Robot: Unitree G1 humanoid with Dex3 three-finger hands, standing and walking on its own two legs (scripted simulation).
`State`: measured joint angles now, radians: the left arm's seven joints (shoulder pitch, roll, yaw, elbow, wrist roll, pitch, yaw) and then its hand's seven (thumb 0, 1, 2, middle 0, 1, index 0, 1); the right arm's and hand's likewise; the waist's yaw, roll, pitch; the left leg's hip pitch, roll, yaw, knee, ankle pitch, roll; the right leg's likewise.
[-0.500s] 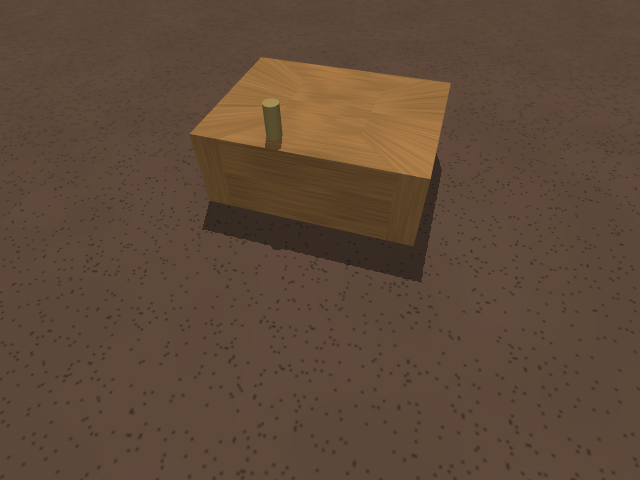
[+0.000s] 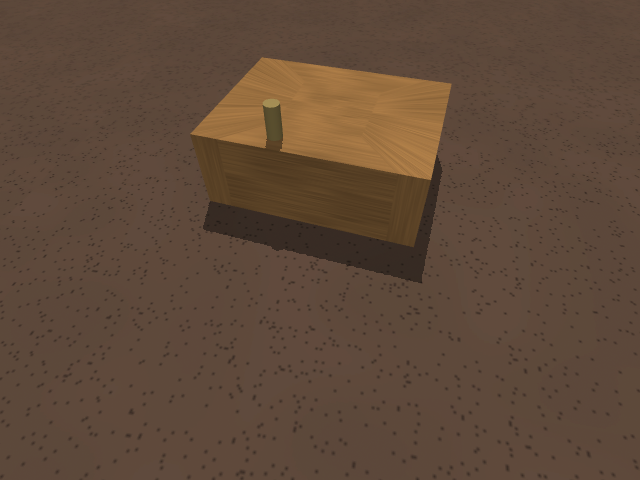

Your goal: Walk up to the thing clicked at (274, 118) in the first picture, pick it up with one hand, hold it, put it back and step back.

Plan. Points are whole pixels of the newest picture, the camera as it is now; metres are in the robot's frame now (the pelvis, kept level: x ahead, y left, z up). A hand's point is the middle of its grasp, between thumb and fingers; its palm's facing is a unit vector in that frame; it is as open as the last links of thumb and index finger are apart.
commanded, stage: stand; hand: left
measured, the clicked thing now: (273, 120) +1.39 +0.19 -0.35
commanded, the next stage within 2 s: walk up in 0.62 s
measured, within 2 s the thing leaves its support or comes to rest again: neither
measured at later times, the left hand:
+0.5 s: hand out of the picture +0.08 +0.25 -0.16, palm faces -0.04 -0.94 -0.34, open 7.3 cm
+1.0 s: hand out of the picture +0.12 +0.37 -0.18, palm faces -0.12 -0.91 -0.40, open 7.4 cm
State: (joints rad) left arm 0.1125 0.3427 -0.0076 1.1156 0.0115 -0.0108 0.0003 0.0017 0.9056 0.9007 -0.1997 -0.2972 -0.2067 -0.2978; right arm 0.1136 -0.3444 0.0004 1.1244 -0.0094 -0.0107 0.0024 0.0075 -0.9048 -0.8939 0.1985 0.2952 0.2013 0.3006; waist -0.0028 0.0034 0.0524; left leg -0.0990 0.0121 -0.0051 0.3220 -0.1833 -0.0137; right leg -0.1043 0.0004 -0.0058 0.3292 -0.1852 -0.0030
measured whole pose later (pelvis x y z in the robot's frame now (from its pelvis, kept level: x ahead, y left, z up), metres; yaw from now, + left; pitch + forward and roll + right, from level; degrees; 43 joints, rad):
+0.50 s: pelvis +0.00 +0.00 +0.00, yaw +0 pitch -2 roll +0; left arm 0.12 0.35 -0.01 1.11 0.01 -0.01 0.00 0.00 0.91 0.90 -0.20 -0.30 -0.21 -0.30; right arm 0.12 -0.35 0.00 1.12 -0.01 -0.01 0.00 0.01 -0.90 -0.89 0.20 0.30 0.20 0.30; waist 0.00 0.00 0.05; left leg -0.10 0.01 0.00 0.31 -0.18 -0.01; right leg -0.10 0.00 0.00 0.32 -0.18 0.00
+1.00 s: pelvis +0.08 +0.08 -0.02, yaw -7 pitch -3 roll +0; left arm 0.33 0.45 0.07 1.02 0.03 -0.01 -0.02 0.00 0.90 0.90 -0.20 -0.30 -0.21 -0.30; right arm 0.20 -0.42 -0.11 0.94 -0.05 -0.06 0.07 0.01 -0.91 -0.89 0.20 0.30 0.20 0.30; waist 0.01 -0.03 0.06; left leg -0.32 0.04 0.05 0.62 -0.25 0.00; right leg -0.23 -0.01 0.15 0.83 -0.48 -0.03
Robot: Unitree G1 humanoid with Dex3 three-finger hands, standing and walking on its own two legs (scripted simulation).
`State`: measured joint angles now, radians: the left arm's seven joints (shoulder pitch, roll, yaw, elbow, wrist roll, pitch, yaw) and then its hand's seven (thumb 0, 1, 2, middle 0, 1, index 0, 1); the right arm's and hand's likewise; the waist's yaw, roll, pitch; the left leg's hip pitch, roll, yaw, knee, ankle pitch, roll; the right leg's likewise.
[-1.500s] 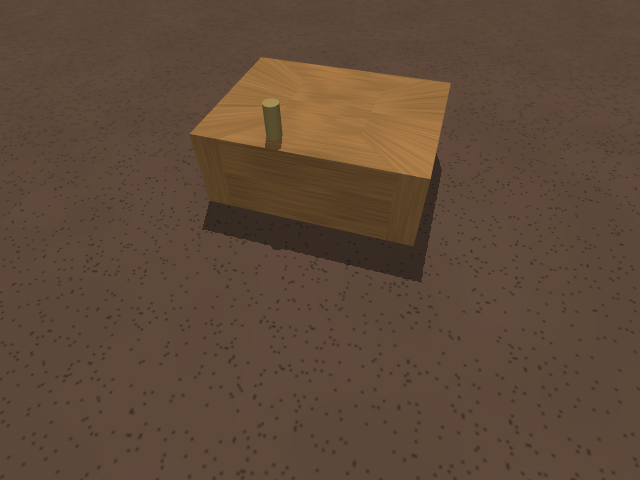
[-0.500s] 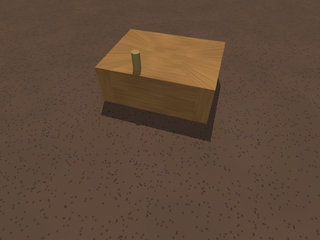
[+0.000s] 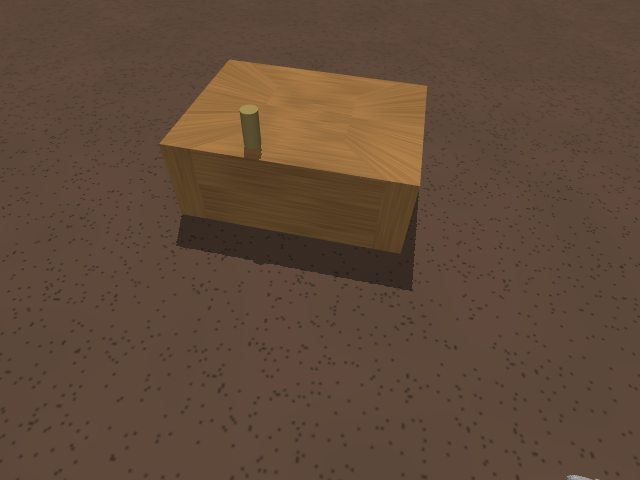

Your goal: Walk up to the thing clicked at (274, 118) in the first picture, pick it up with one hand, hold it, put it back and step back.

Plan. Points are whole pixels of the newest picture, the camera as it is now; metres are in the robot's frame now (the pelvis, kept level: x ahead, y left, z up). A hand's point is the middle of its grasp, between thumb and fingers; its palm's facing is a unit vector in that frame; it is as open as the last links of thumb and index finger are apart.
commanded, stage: walk up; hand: left
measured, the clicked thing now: (250, 127) +1.29 +0.26 -0.33
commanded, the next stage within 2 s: none
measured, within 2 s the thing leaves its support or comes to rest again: neither
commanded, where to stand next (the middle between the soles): +0.86 +0.15 m, yaw -13 degrees
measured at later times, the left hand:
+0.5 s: hand (168, 324) +0.38 +0.26 -0.11, palm faces -0.13 -0.90 -0.42, open 7.3 cm
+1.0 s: hand (140, 252) +0.56 +0.37 -0.14, palm faces -0.23 -0.89 -0.39, open 7.4 cm
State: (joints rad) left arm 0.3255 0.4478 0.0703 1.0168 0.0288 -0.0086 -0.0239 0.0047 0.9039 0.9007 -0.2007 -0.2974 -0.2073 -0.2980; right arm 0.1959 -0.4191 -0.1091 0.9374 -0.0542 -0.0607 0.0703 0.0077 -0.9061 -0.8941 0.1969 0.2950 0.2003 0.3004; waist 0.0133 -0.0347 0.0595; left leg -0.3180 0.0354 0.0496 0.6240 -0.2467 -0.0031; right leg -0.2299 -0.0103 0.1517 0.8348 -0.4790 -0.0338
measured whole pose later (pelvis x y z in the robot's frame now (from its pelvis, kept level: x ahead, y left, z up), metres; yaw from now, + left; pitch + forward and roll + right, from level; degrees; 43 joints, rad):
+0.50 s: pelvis +0.22 +0.01 +0.00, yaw -6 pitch -2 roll +0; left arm 0.18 0.39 0.05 0.85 0.00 -0.09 -0.03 0.00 0.91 0.90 -0.20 -0.30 -0.21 -0.30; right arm 0.35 -0.39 -0.06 0.89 -0.03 -0.01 0.05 0.01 -0.91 -0.89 0.20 0.30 0.20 0.30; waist -0.03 0.07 0.09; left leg -0.21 0.00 0.05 1.06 -0.53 0.00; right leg -0.35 -0.02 -0.06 0.64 -0.26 -0.03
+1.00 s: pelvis +0.44 +0.10 +0.01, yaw -11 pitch -3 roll -1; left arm 0.31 0.46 0.05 0.91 -0.01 -0.06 0.00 0.01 0.91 0.90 -0.20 -0.30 -0.21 -0.30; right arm 0.29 -0.37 -0.08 0.82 -0.02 -0.04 0.07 0.01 -0.90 -0.89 0.20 0.30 0.20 0.30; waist -0.04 -0.04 0.09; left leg -0.28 0.06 0.13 0.60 -0.26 0.04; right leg -0.47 -0.02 0.05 1.16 -0.35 -0.04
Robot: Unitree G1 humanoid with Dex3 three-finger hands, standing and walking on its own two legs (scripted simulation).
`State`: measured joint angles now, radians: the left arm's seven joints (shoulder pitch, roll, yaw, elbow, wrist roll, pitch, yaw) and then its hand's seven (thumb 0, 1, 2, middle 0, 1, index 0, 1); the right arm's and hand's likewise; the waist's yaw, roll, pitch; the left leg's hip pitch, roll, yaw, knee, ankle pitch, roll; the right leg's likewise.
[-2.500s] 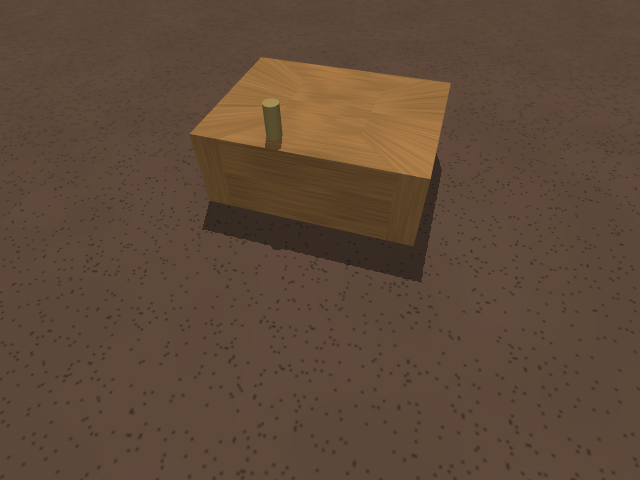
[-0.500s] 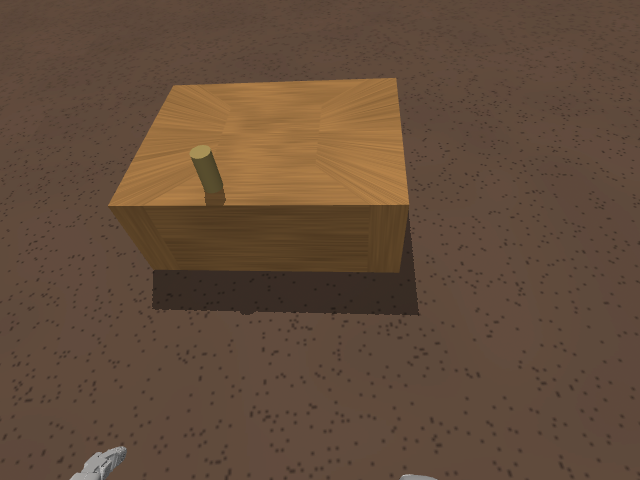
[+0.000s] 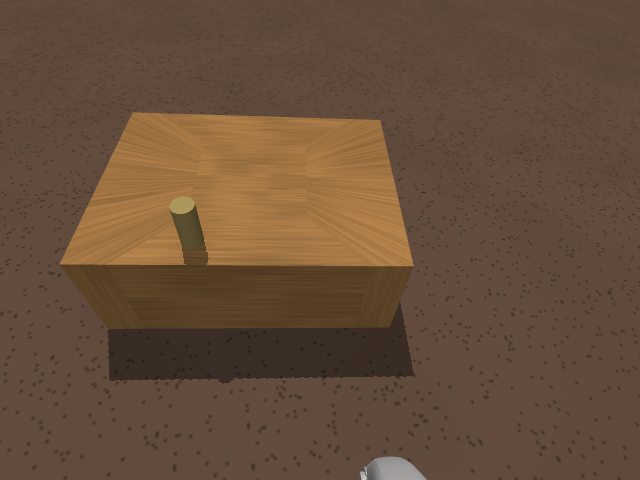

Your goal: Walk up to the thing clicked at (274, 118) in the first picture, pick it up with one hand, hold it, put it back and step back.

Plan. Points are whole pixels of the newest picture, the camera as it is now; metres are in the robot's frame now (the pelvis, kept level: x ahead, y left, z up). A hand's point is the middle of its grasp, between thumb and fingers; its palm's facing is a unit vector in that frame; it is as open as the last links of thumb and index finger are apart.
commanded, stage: walk up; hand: left
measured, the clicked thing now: (187, 223) +0.80 +0.32 -0.33
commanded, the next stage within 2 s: none
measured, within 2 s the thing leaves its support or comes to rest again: neither
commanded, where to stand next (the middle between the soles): +0.40 +0.12 m, yaw -2 degrees
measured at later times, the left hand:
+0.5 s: hand (107, 399) +0.26 +0.29 -0.11, palm faces -0.02 -0.89 -0.46, open 7.3 cm
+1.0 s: hand (40, 356) +0.35 +0.43 -0.15, palm faces -0.08 -0.92 -0.39, open 7.3 cm
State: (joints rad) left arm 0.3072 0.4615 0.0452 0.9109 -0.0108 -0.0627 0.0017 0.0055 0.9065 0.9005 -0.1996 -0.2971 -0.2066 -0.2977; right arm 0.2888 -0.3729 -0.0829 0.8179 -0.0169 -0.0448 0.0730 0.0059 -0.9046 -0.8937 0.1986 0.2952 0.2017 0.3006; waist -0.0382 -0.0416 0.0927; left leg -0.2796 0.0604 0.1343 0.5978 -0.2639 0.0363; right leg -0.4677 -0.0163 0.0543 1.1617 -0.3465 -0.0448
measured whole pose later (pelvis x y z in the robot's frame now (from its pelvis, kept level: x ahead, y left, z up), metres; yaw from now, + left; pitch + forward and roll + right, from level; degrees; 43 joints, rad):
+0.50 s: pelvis +0.17 +0.03 +0.00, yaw -2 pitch -4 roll +0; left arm 0.28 0.36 0.03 0.83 0.00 -0.10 0.02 0.00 0.90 0.90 -0.20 -0.30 -0.21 -0.30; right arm 0.32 -0.42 -0.06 0.81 -0.02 0.01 0.07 0.01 -0.91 -0.89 0.20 0.30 0.20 0.30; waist -0.01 0.10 0.08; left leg -0.42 0.03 -0.06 1.11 -0.40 0.01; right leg -0.24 -0.01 -0.07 0.55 -0.23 -0.03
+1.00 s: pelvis +0.30 +0.15 +0.00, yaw -2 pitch -3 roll -1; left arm 0.33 0.45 0.04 0.90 0.00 -0.05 0.00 0.00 0.91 0.90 -0.20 -0.30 -0.21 -0.30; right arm 0.33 -0.38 -0.05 0.82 -0.01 -0.04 0.05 0.01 -0.90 -0.89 0.20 0.30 0.20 0.30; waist -0.02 -0.03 0.09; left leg -0.25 0.03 0.09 0.56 -0.26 0.04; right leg -0.50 -0.04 0.01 1.05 -0.34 -0.02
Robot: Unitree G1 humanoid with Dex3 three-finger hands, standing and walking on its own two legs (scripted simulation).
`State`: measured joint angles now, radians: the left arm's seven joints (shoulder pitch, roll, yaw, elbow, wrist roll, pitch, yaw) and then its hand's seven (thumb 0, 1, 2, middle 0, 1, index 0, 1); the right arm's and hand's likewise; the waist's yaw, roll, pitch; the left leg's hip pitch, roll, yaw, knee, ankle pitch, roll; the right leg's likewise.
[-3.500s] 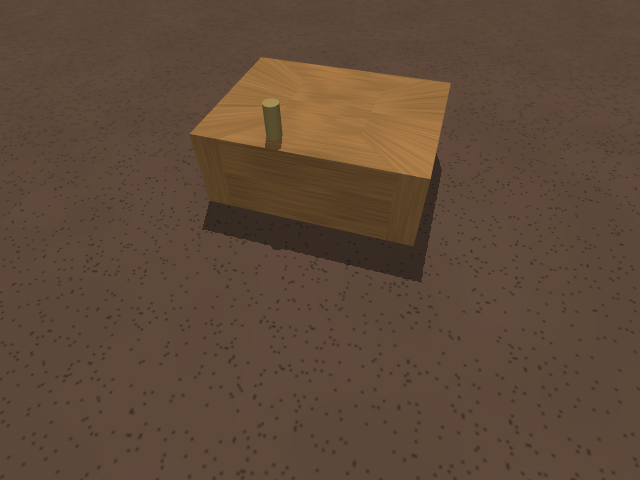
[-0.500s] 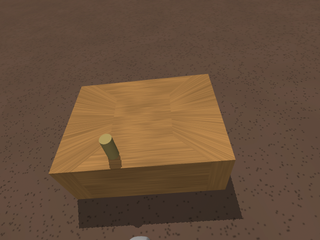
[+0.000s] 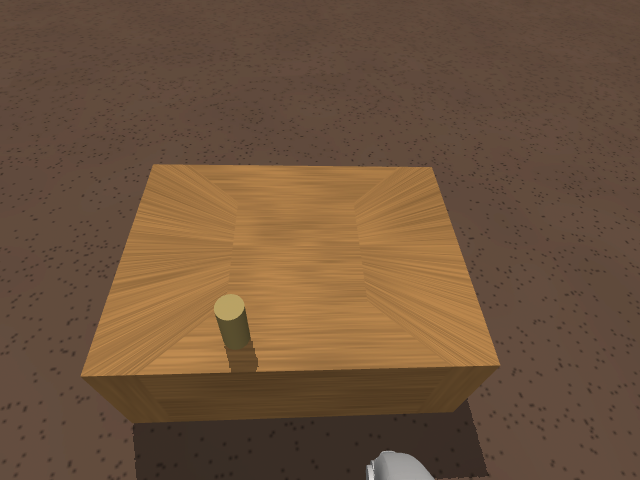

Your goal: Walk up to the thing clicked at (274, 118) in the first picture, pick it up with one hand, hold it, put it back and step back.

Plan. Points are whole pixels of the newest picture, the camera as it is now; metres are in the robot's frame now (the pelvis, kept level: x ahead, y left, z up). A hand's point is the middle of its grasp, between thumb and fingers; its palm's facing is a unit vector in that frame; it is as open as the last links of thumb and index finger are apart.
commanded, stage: walk up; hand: left
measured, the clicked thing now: (233, 323) +0.50 +0.18 -0.34
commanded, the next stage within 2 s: stand in 1.80 s
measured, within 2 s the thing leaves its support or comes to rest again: neither
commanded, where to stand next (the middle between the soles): +0.10 -0.02 m, yaw +0 degrees
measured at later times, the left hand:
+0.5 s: hand (155, 477) +0.17 +0.22 -0.14, palm faces -0.08 -0.94 -0.33, open 7.3 cm
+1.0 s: hand out of the picture +0.12 +0.23 -0.14, palm faces -0.04 -0.94 -0.33, open 7.3 cm
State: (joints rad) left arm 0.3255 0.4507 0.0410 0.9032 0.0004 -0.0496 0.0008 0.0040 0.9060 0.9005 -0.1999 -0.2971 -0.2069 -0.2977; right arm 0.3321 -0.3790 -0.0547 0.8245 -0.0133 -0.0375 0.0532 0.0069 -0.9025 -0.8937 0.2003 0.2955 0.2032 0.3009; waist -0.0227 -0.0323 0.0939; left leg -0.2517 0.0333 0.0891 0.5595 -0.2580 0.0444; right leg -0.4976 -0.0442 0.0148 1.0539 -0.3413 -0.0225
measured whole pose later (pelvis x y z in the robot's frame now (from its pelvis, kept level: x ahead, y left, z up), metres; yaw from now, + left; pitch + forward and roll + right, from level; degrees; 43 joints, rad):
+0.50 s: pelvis +0.03 -0.01 +0.00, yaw -3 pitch -3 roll +1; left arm 0.08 0.33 0.00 0.97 0.01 0.00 -0.02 0.00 0.90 0.90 -0.20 -0.30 -0.21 -0.30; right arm 0.16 -0.35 0.00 1.00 -0.01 -0.04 0.00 0.01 -0.90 -0.89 0.20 0.30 0.20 0.30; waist -0.01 -0.01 0.08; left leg -0.19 0.01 0.09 0.55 -0.30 0.01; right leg -0.30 0.00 -0.03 0.55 -0.20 -0.03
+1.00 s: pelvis +0.05 -0.02 +0.01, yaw -2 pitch -2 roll +0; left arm 0.11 0.34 0.02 1.15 0.01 0.01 -0.02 0.00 0.91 0.90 -0.20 -0.30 -0.21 -0.30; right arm 0.13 -0.36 0.00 1.13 -0.02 -0.03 0.00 0.01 -0.90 -0.89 0.20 0.30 0.20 0.30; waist 0.01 0.01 0.06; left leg -0.09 0.03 0.08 0.35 -0.22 -0.01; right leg -0.19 0.03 -0.04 0.34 -0.11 -0.04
